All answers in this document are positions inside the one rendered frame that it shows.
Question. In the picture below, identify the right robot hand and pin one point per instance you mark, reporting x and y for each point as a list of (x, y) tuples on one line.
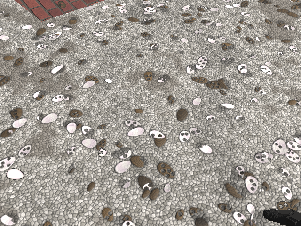
[(283, 217)]

